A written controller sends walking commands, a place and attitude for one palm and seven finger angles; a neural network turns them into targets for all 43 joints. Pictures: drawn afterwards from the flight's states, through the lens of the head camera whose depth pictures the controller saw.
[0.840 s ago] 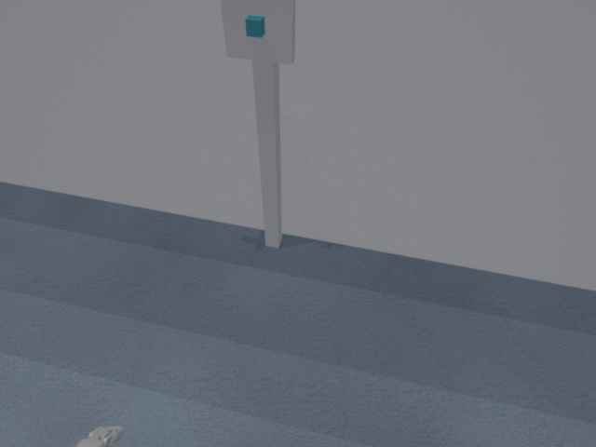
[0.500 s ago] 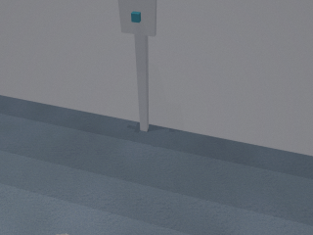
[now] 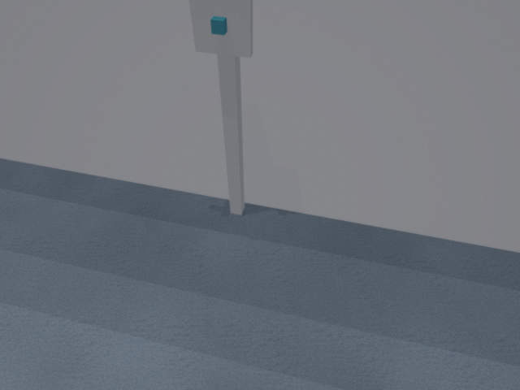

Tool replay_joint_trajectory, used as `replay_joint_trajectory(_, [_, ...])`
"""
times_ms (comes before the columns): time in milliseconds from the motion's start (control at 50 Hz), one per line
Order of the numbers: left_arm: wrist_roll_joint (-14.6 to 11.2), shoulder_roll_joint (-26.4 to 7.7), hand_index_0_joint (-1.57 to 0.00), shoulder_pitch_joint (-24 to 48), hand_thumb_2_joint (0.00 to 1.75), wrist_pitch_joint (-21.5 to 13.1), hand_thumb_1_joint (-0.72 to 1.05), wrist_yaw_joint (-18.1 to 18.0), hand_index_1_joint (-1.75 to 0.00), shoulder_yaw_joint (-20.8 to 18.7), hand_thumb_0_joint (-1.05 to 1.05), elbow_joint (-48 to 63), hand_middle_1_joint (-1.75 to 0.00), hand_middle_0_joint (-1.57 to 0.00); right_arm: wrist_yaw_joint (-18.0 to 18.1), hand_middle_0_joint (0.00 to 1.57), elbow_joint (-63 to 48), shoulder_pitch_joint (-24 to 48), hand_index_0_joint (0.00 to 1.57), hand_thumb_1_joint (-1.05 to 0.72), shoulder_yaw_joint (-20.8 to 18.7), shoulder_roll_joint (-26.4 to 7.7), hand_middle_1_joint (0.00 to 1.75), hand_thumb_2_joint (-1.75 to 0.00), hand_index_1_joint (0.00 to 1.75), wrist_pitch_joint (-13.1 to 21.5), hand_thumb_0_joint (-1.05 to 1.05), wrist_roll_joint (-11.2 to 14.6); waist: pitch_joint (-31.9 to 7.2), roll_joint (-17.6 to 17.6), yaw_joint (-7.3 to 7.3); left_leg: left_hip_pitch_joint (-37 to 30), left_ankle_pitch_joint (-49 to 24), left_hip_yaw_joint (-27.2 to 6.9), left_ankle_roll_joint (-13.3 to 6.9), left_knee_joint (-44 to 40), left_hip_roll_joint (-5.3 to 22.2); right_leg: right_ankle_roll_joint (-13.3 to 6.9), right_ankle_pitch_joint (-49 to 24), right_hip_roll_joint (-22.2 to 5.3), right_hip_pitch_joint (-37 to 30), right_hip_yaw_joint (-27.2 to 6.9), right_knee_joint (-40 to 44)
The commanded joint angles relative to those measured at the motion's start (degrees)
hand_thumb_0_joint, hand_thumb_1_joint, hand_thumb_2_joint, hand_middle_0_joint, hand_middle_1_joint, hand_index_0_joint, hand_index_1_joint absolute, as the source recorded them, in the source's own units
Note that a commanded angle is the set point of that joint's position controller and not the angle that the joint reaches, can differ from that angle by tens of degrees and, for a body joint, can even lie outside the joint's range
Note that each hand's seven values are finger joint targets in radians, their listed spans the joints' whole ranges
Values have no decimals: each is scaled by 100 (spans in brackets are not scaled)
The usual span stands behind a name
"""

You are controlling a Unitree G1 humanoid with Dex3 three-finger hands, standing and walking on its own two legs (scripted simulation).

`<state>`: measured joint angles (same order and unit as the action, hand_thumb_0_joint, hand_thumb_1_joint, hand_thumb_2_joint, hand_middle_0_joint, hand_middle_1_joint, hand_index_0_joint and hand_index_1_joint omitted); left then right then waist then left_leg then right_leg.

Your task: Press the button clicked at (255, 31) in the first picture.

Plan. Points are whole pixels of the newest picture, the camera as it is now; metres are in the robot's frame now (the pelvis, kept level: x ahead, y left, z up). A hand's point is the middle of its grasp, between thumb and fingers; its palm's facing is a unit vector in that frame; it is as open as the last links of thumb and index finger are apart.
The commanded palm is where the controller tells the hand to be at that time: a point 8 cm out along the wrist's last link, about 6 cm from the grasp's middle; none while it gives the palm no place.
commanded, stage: stand and wait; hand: left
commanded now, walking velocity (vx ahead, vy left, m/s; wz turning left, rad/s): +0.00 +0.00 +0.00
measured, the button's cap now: (219, 25) +1.02 +0.18 +0.14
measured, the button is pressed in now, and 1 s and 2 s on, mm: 0 0 0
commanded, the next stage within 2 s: look at it before walking up in 0.14 s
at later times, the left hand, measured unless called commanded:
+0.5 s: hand out of the picture +0.09 +0.24 -0.16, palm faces -0.04 -0.94 -0.33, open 7.4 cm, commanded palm none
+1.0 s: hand out of the picture +0.09 +0.25 -0.16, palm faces -0.05 -0.94 -0.34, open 7.4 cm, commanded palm none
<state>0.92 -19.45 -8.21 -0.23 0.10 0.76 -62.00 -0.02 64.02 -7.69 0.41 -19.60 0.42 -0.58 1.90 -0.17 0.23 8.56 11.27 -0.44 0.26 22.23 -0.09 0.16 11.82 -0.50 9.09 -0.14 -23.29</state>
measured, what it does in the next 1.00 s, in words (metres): stands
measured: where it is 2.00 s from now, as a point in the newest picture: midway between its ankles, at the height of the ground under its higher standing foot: outside the picture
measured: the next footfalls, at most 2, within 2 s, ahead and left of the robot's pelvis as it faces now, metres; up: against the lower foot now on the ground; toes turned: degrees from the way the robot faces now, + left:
right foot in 2.00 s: +0.33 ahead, -0.05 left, +0.00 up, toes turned -16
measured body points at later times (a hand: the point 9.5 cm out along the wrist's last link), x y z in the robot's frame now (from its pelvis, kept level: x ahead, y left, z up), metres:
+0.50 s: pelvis +0.01 +0.00 +0.00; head +0.02 +0.00 +0.45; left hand +0.09 +0.29 -0.13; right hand +0.09 -0.30 -0.13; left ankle +0.01 +0.12 -0.74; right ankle +0.01 -0.12 -0.74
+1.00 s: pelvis +0.01 +0.00 +0.00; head +0.02 +0.00 +0.45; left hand +0.09 +0.30 -0.13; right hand +0.10 -0.30 -0.13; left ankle +0.01 +0.12 -0.74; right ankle +0.01 -0.12 -0.74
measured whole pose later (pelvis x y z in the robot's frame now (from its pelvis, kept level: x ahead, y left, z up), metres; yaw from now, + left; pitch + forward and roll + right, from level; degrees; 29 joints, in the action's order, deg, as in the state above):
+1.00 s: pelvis +0.01 +0.00 +0.00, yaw -2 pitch -2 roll +0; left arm 1.0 -19.4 -8.1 0.3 -0.2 0.4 -61.6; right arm 0.7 63.0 -5.6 0.3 -19.2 0.6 -0.5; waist 2.3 -0.4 -0.5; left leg 7.1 12.2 1.0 0.4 21.4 0.5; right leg 0.2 12.0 0.1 8.2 -1.6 -22.3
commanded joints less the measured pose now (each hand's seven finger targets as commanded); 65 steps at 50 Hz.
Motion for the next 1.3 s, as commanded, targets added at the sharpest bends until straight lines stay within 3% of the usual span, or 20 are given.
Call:
replay_joint_trajectory(0, [-25, -1204, -20, 268, 90, -111, 90, -63, -30, -267, 0, 354, -30, -20, 45, 20, -393, 322, 20, -90, -248, -1160, 30, -90, 30, 130, 0, -3, -159, 0, -31, 157, -65, -596, -202, -454, 605, -195, 242, -641, 149, -657, 603])
replay_joint_trajectory(480, [-28, -1200, -20, 253, 90, -142, 90, -79, -30, -263, 0, 328, -30, -20, 70, 20, -373, 407, 20, -90, -239, -1164, 30, -90, 30, 155, 0, 15, -433, 33, -31, -161, -931, -529, -188, -382, 685, -194, -929, -668, -147, -563, 439])
replay_joint_trajectory(840, [-21, -1231, -20, 293, 90, -132, 90, -74, -30, -281, 0, 350, -30, -20, 92, 20, -408, 433, 20, -90, -250, -1209, 30, -90, 30, 147, 0, 19, -415, -9, -26, -345, -1073, -472, -169, -409, 721, -193, -1140, -639, -166, -583, 508])
replay_joint_trajectory(1020, [-17, -591, -20, -105, 90, 100, 90, -96, -30, -195, 0, 406, -30, -20, 128, 20, -443, 35, 20, -90, -175, -504, 30, -90, 30, 0, 0, -2, -260, 1, -6, -177, -687, -148, -63, -92, 752, -111, -1162, -553, 273, -753, 146])
replay_joint_trajectory(1140, [0, -503, -20, -315, 90, 149, 90, -92, -30, -252, 0, 598, -30, -20, 146, 20, -576, -138, 20, -90, -274, -436, 30, -90, 30, -44, 0, 7, -233, 24, -4, -4, -281, -60, -102, 132, 822, -142, -996, -432, 614, -896, -155])
replay_joint_trajectory(1160, [6, -470, -20, -335, 90, 147, 90, -94, -30, -252, 0, 613, -30, -20, 144, 20, -584, -177, 20, -90, -279, -381, 30, -90, 30, -44, 0, 7, -267, -8, 5, 73, -141, -74, -112, 130, 817, -141, -876, -423, 592, -921, -161])
replay_joint_trajectory(1180, [7, -417, -20, -435, 90, 126, 90, -87, -30, -252, 0, 593, -30, -20, 129, 20, -552, -236, 20, -90, -257, -336, 30, -90, 30, -37, 0, -6, -385, -15, -24, 120, 335, -60, -107, 115, 770, -158, -297, -416, 486, -983, -47])
replay_joint_trajectory(1220, [38, -431, -20, -594, 90, 101, 90, -51, -30, -270, 0, 552, -30, -20, 70, 20, -513, -333, 20, -90, -256, -270, 30, -90, 30, -25, 0, -38, -223, -129, -88, 419, 1580, -31, -114, 125, 593, -277, 1490, -422, 540, -1240, 292])
replay_joint_trajectory(1260, [61, -473, -20, -835, 90, 104, 90, -45, -30, -334, 0, 514, -30, -20, 26, 20, -477, -439, 20, -90, -263, -114, 30, -90, 30, -57, 0, -68, 129, -617, -164, 942, 2072, 174, -65, 694, 298, -490, 2843, -664, 679, -1807, 803])
replay_joint_trajectory(1280, [57, -538, -20, -958, 90, 93, 90, -61, -30, -378, 0, 485, -30, -20, 16, 20, -454, -562, 20, -90, -256, 7, 30, -90, 30, -57, 0, -70, 201, -965, -179, 1164, 1833, 373, -32, 1196, 163, -660, 3254, -968, 632, -2259, 1165])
